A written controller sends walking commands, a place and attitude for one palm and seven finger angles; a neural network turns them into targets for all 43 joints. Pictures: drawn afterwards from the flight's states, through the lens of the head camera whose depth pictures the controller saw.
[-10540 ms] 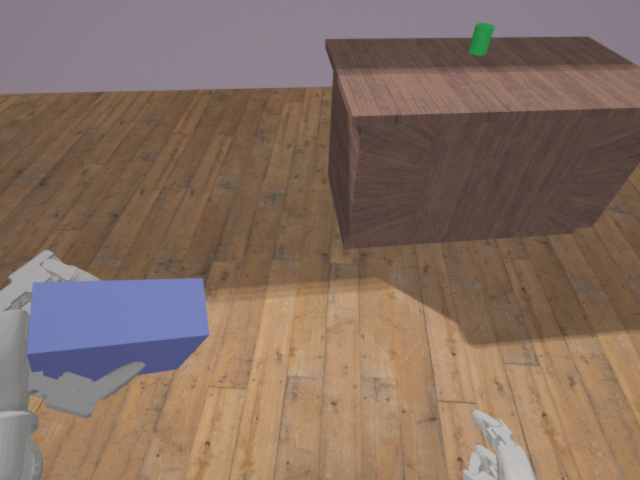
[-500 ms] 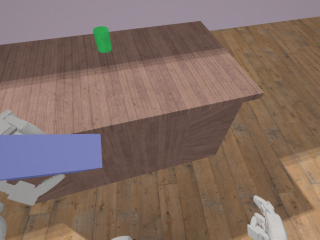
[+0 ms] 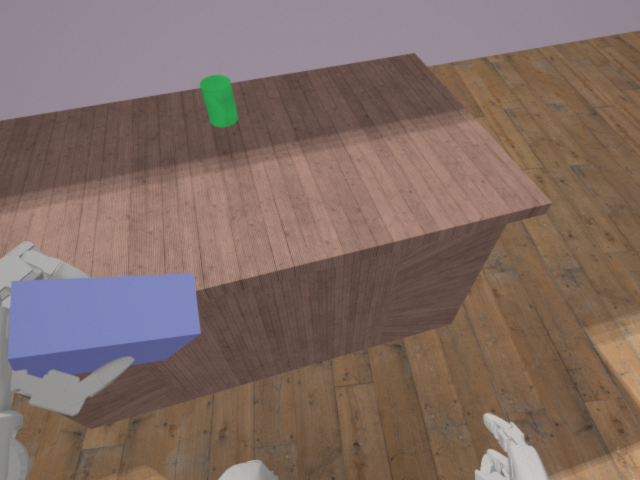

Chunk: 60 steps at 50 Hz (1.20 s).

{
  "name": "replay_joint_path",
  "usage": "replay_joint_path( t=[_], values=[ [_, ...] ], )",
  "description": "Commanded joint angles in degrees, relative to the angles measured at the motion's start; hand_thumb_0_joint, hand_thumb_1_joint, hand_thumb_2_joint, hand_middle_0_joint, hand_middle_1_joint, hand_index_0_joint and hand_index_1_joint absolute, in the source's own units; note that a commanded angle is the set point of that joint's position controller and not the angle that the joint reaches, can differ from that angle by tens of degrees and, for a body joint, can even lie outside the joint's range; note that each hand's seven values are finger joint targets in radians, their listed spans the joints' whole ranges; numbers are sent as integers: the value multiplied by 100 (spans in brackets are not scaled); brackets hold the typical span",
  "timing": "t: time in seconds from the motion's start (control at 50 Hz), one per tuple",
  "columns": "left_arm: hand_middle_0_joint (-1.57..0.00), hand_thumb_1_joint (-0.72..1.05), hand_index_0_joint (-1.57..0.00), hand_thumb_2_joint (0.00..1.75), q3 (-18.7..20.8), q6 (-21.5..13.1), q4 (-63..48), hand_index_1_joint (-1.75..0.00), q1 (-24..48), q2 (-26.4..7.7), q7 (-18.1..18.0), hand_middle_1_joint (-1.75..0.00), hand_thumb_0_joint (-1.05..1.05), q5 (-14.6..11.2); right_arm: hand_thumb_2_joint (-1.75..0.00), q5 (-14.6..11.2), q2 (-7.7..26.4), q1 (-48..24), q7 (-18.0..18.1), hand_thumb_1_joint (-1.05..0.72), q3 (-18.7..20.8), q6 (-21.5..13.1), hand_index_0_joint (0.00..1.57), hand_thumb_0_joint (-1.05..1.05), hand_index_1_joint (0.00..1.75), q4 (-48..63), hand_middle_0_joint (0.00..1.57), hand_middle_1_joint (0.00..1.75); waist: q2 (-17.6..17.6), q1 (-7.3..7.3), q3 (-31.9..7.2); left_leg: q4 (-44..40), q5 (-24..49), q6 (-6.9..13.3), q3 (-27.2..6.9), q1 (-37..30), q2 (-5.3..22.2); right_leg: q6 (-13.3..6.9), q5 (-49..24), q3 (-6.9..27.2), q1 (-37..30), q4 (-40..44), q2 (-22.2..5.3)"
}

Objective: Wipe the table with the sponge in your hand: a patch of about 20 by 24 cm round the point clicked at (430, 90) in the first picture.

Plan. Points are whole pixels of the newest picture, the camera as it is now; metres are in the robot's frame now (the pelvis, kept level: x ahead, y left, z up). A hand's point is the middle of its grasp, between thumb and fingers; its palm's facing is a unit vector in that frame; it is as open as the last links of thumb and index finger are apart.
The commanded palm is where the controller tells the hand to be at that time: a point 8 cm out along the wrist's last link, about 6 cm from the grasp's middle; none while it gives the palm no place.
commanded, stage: come to a stop and stand still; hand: left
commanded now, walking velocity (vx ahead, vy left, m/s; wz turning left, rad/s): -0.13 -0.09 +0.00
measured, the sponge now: (132, 326) +0.24 +0.19 +0.13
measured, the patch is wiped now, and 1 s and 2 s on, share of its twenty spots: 0.00 0.00 0.00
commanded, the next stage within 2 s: look again from close up in 1.24 s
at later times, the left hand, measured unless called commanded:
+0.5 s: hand (45, 367) +0.19 +0.24 +0.15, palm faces +0.36 -0.83 -0.43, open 10.0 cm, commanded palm +0.14 +0.29 +0.17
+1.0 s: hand (19, 418) +0.15 +0.25 +0.15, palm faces +0.38 -0.84 -0.39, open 10.0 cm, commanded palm +0.10 +0.29 +0.17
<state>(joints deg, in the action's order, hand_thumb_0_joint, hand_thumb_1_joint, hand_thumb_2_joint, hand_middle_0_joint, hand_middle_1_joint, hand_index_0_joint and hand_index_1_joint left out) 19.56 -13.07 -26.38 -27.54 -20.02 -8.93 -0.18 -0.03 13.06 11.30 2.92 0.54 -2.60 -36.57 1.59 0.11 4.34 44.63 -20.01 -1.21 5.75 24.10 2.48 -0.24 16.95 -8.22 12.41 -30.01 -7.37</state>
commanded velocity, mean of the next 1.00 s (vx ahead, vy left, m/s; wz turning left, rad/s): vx -0.01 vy -0.05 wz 0.00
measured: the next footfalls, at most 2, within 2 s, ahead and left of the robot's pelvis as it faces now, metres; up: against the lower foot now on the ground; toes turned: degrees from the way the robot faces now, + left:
left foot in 0.08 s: +0.10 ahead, +0.16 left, +0.00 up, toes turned +7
right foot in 0.36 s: +0.03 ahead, -0.06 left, +0.00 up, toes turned -6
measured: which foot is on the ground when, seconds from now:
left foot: up 0.00-0.06, down 0.08-0.42, up 0.44-0.62, down 0.64-1.00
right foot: down 0.00-0.10, up 0.12-0.34, down 0.36-1.00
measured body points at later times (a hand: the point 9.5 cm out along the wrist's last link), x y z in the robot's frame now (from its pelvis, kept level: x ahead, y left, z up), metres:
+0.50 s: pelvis -0.03 +0.01 -0.01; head -0.01 +0.00 +0.44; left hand +0.16 +0.29 +0.18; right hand +0.14 -0.19 -0.11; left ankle +0.02 +0.15 -0.72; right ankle +0.00 -0.06 -0.74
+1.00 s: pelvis -0.06 +0.01 -0.01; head -0.07 +0.01 +0.44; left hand +0.12 +0.29 +0.17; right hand +0.10 -0.22 -0.09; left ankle -0.03 +0.13 -0.74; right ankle +0.00 -0.06 -0.74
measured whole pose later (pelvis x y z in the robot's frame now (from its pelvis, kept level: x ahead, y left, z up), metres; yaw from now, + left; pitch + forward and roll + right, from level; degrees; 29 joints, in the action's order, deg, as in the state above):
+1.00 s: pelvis -0.06 +0.01 -0.01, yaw -1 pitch -2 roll -1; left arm 16.6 -9.3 -25.5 -27.0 -19.7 -8.7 -1.2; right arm 0.1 11.9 12.9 3.7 -1.4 -4.3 -34.9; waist -1.2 -1.3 1.6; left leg 30.0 -13.5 -0.1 1.6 14.8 1.8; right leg -4.7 8.6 -7.7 14.6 -24.7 2.5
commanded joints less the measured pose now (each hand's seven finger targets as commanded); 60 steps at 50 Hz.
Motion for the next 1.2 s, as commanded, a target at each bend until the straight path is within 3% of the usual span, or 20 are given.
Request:
replay_joint_path(
  t=[0.0, 0.04, 0.06, 0.08, 0.1, 0.12, 0.18, 0.32, 0.34, 0.38, 0.4, 0.44, 0.5, 0.58, 0.62, 0.68, 0.8, 0.9, 1.08, 1.18],
  values=[
    [-120, 10, -120, 130, 897, -353, -1631, -160, 159, -1143, -217, -160, 0, -122, -90, 41, 263, -423, 93, -90, 183, -308, 20, 0, 30, 1109, 20, 30, 650, -51, -1235, -1700, 977, 0, 427, -913, -280, -363, -3163, 572, -814, 168, -766],
    [-120, 10, -120, 130, 903, -339, -1830, -160, 208, -1187, -202, -160, 0, -175, -90, -30, 449, -297, 170, -90, 297, -281, 20, 0, 30, 1196, 20, 30, -257, -3, -1343, -2158, 2614, 172, -184, -1878, 449, 23, -2006, 322, -236, -660, -242],
    [-120, 10, -120, 130, 830, -350, -1915, -160, 304, -1131, -179, -160, 0, -177, -90, -54, 570, -252, 157, -90, 339, -293, 20, 0, 30, 1243, 20, 30, -1105, -41, -1376, -2134, 4023, 532, -1113, -2315, 1262, 220, 64, 201, 591, -1211, 226],
    [-120, 10, -120, 130, 702, -390, -1706, -160, 460, -1070, -106, -160, 0, -177, -90, -88, 658, -137, 93, -90, 388, -331, 20, 0, 30, 1253, 20, 30, -1340, -22, -1224, -2364, 4208, 699, -1487, -2023, 1576, 168, 1633, 345, 819, -1824, 465],
    [-120, 10, -120, 130, 924, -389, -1561, -160, 413, -1201, -74, -160, 0, -192, -90, 15, 559, -236, 103, -90, 336, -386, 20, 0, 30, 1140, 20, 30, -2054, 13, -1084, -2709, 3943, 961, -1949, -1810, 1829, 222, 1868, 477, 1172, -2376, 549],
    [-120, 10, -120, 130, 984, -417, -1741, -160, 532, -1306, -84, -160, 0, -170, -90, 62, 520, -296, 76, -90, 300, -434, 20, 0, 30, 1111, 20, 30, -2120, 2, -1086, -2624, 3777, 1047, -1875, -1765, 1840, 172, 1499, 684, 1128, -2382, 414],
    [-120, 10, -120, 130, 731, -338, -2150, -160, 282, -1029, -41, -160, 0, -188, -90, 6, 505, -253, -68, -90, 269, -557, 20, 0, 30, 1131, 20, 30, -1696, 6, -1308, -2313, 3862, 761, -1089, -1977, 1484, 190, 924, 429, 854, -1587, 614],
    [-120, 10, -120, 130, 713, -22, -1577, -160, 325, -971, -6, -160, 0, -246, -90, -35, 498, -345, -68, -90, 134, -501, 20, 0, 30, 1169, 20, 30, -1235, -3, -987, -2335, 938, 455, -651, -646, 1246, 181, 3, 255, -570, 395, 710],
    [-120, 10, -120, 130, 825, -7, -1514, -160, 367, -1116, -17, -160, 0, -228, -90, -43, 452, -354, -48, -90, 122, -469, 20, 0, 30, 1182, 20, 30, -933, 13, -972, -2153, 354, 309, -457, -524, 1021, 96, -181, 470, -650, 727, 543],
    [-120, 10, -120, 130, 777, 107, -1299, -160, 466, -1096, 4, -160, 0, -301, -90, -38, 277, -369, -16, -90, 64, -403, 20, 0, 30, 1193, 20, 30, 637, -8, -797, -893, -420, -28, -30, -539, 150, -335, 546, 1946, 258, 1491, -365],
    [-120, 10, -120, 130, 710, 191, -1244, -160, 471, -1075, 3, -160, 0, -347, -90, -37, 284, -409, -4, -90, 64, -387, 20, 0, 30, 1149, 20, 30, 975, -31, -603, -191, -290, -35, -233, -513, -37, -617, 758, 2536, 643, 1834, -814],
    [-120, 10, -120, 130, 669, 169, -1477, -160, 713, -1080, -74, -160, 0, -325, -90, -12, 219, -540, 7, -90, -68, -358, 20, 0, 30, 1016, 20, 30, 437, -16, -781, 279, -366, -21, -528, -205, -26, -843, -277, 2308, 178, 1586, -965],
    [-120, 10, -120, 130, 670, 83, -1442, -160, 679, -1085, -120, -160, 0, -255, -90, -11, 223, -616, 104, -90, -97, -399, 20, 0, 30, 981, 20, 30, 553, -72, -942, -153, -258, 2, -396, -243, -80, -739, -1804, 1588, -467, 1189, -725],
    [-120, 10, -120, 130, 688, 15, -1387, -160, 389, -1072, -138, -160, 0, -244, -90, 18, 317, -425, 164, -90, -26, -381, 20, 0, 30, 993, 20, 30, 56, -61, -1101, -1879, 672, 80, -346, -1077, -92, -424, -1737, 1349, -612, 919, -401],
    [-120, 10, -120, 130, 632, -28, -1480, -160, 359, -1055, -129, -160, 0, -244, -90, -1, 506, -426, 167, -90, 77, -344, 20, 0, 30, 1078, 20, 30, -469, -108, -1103, -2267, 1784, 245, -824, -1452, 536, -105, -996, 1188, -383, 748, 55],
    [-120, 10, -120, 130, 555, -113, -1514, -160, 405, -1024, -91, -160, 0, -202, -90, 29, 479, -524, 181, -90, -31, -338, 20, 0, 30, 1139, 20, 30, -1433, -99, -718, -2787, 1390, 403, -1324, -556, 924, 48, -508, 788, -560, 388, 435],
    [-120, 10, -120, 130, 507, -148, -1142, -160, 426, -949, -81, -160, 0, -176, -90, 14, 504, -355, 164, -90, 45, -501, 20, 0, 30, 1091, 20, 30, -622, -95, -730, -2438, -164, 256, -812, -138, 403, -1, -252, 1191, -703, 949, 264],
    [-120, 10, -120, 130, 410, -37, -1190, -160, 694, -981, -103, -160, 0, -199, -90, 23, 453, -273, 117, -90, 49, -495, 20, 0, 30, 1012, 20, 30, 25, -9, -762, -1507, 25, 160, -612, -892, 10, -260, 1058, 1873, 217, 1845, -326],
    [-120, 10, -120, 130, 468, -30, -1187, -160, 733, -1005, -111, -160, 0, -137, -90, 53, 498, -364, 165, -90, -35, -437, 20, 0, 30, 1072, 20, 30, -769, -69, -581, -2866, -259, 293, -1132, -233, 414, -5, 257, 1009, -563, 1093, 442],
    [-120, 10, -120, 130, 456, -72, -1115, -160, 465, -933, -93, -160, 0, -142, -90, 32, 482, -300, 141, -90, -30, -521, 20, 0, 30, 1081, 20, 30, -524, -109, -852, -2701, 238, 256, -1030, -195, 381, 9, -582, 992, -959, 891, 413]
  ],
)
